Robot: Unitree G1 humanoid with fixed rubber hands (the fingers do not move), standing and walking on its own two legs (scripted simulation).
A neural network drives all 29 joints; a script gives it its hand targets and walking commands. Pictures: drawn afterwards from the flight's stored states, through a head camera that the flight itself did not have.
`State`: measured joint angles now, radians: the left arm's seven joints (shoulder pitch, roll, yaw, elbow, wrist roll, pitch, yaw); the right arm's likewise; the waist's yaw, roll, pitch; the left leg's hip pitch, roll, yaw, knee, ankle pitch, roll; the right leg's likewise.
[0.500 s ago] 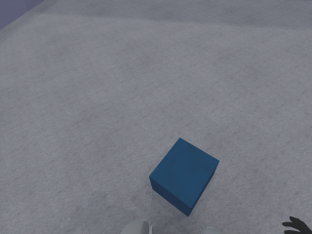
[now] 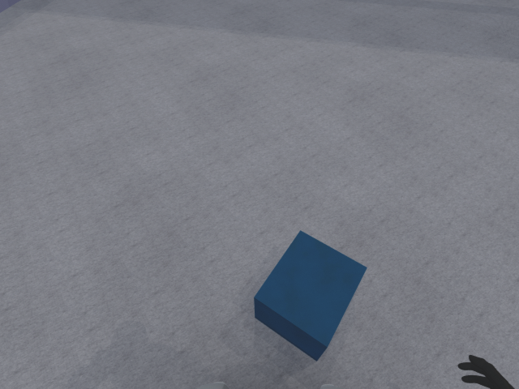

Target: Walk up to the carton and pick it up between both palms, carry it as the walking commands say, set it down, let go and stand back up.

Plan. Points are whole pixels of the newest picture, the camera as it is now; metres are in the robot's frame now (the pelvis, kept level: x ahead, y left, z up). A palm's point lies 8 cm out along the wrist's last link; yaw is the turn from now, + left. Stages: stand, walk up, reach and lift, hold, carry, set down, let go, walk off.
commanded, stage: walk up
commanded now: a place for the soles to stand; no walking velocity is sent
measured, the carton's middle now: (308, 293) +0.50 -0.14 -0.63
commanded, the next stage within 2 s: none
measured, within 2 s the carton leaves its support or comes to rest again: neither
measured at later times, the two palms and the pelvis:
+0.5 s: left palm out of the picture +0.05 +0.34 -0.06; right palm out of the picture +0.13 -0.36 -0.06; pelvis +0.00 -0.02 +0.01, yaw -1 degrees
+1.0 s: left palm out of the picture +0.08 +0.43 -0.05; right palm out of the picture +0.12 -0.30 -0.07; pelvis +0.01 +0.06 +0.00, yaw -7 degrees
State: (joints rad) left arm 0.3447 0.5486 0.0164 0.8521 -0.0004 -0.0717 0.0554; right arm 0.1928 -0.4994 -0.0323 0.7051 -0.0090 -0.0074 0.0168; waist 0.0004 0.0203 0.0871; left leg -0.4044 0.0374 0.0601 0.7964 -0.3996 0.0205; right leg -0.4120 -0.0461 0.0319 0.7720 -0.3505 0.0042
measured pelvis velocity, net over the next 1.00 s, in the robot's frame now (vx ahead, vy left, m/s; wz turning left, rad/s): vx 0.01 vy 0.06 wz -0.12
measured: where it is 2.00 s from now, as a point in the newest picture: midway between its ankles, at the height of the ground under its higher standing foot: outside the picture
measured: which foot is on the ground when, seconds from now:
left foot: down 0.00-0.76, up 0.78-1.00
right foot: down 0.00-1.00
